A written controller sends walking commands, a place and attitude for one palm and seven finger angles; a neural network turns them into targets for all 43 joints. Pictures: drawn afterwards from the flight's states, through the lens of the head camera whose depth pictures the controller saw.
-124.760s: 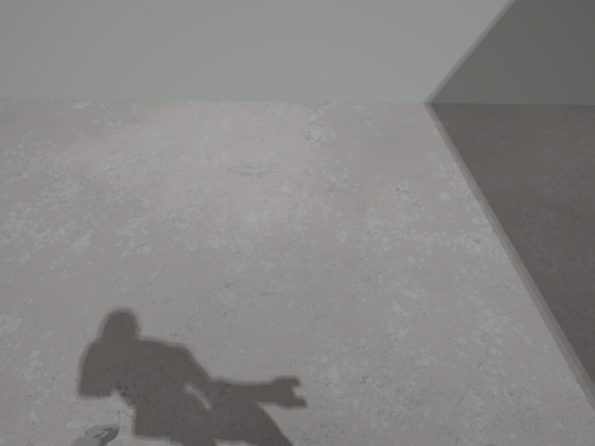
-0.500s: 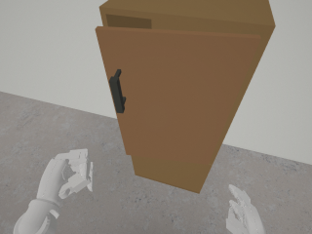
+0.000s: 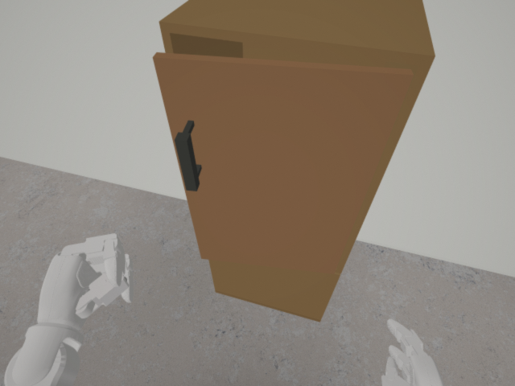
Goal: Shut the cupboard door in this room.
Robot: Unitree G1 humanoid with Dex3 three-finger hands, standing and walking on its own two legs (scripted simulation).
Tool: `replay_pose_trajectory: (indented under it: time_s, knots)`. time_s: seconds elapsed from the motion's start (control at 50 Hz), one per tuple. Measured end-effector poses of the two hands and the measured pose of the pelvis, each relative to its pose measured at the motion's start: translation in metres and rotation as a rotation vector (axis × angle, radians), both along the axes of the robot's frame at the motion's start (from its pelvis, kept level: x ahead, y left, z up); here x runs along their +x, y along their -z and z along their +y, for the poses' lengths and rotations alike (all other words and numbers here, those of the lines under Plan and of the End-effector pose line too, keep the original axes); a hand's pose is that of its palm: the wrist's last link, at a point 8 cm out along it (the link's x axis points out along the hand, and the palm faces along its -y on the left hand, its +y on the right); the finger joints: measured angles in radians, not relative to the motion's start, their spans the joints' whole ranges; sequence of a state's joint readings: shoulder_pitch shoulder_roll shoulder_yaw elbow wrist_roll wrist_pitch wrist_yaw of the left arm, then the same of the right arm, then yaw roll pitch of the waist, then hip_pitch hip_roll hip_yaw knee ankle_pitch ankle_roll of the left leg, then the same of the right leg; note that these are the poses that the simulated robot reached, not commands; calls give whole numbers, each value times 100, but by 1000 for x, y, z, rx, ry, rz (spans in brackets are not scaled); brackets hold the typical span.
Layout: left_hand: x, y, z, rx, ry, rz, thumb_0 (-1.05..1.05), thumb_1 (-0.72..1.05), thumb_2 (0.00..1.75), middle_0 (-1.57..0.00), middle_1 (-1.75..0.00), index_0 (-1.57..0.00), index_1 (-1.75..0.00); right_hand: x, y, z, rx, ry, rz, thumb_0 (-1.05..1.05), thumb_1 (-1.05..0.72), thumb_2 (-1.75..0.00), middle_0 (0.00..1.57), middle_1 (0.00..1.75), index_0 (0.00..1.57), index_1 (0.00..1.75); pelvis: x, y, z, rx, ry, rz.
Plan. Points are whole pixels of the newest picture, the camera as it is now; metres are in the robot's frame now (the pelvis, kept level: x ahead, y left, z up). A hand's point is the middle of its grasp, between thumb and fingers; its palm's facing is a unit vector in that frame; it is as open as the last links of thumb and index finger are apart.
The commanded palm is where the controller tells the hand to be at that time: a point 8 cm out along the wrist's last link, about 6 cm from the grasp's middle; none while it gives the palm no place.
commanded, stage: bring the fist close to the handle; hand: left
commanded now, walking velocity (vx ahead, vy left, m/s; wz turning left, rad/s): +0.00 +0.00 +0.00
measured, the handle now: (191, 156) +0.48 +0.17 +0.10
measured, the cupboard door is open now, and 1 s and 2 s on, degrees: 9 9 4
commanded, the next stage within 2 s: push the door shut along its arc in 1.50 s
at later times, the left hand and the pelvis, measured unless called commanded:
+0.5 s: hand (168, 251) +0.28 +0.16 +0.09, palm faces -0.10 -0.99 -0.04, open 3.1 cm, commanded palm +0.27 +0.22 +0.10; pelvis +0.00 +0.00 +0.00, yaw +0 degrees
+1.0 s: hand (194, 196) +0.38 +0.14 +0.10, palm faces -0.04 -1.00 -0.02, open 3.1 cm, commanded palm +0.36 +0.19 +0.10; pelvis +0.00 -0.01 +0.01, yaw -1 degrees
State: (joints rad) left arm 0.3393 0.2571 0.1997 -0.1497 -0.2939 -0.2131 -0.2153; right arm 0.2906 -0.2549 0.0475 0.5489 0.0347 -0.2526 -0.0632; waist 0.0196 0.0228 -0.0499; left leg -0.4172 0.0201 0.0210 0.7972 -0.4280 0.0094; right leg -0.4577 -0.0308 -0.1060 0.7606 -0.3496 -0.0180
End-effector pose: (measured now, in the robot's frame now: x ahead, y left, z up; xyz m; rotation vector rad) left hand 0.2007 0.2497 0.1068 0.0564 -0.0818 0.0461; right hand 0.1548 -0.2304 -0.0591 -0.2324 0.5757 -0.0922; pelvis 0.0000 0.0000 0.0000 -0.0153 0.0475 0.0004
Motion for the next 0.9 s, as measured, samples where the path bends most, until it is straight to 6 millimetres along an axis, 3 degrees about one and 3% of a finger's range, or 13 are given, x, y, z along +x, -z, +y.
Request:
replay_pose_trajectory:
  time_s: [0.06,0.16,0.22,0.36,0.52,0.7,0.9]
  knots:
    - [1,-4,1,3,6,-22,2,90,90,-130,-150,-129,-150,0,3,4,10,-17,3,1,-90,-90,20,30,20,30,-2,1,1,-4,-8,-3]
    - [1,19,-15,-5,108,132,1,90,90,-130,-150,-130,-150,0,5,7,27,-6,-8,1,-90,-90,20,30,20,30,-5,0,4,-3,-5,-3]
    - [7,22,-18,-7,112,143,1,90,90,-130,-150,-130,-150,-1,5,9,22,-1,-7,1,-90,-90,20,30,20,30,-7,0,5,-1,-5,-5]
    - [38,-3,-15,-15,45,-26,2,90,90,-130,-150,-130,-150,-6,9,9,17,-11,26,1,-90,-90,20,30,20,30,-8,0,3,2,-8,0]
    - [68,18,-38,-15,140,132,1,90,90,-130,-150,-130,-150,-15,14,0,23,40,65,1,-90,-90,20,30,20,30,-4,-2,4,10,6,10]
    - [104,1,-34,-15,59,24,2,90,89,-130,-150,-130,-150,-20,19,-9,12,51,133,1,-90,-90,20,30,20,30,0,-4,-1,15,11,23]
    - [139,16,-56,-35,114,124,1,90,90,-130,-150,-129,-150,-27,26,-19,9,92,193,1,-90,-90,20,30,20,30,3,-5,-3,19,16,41]
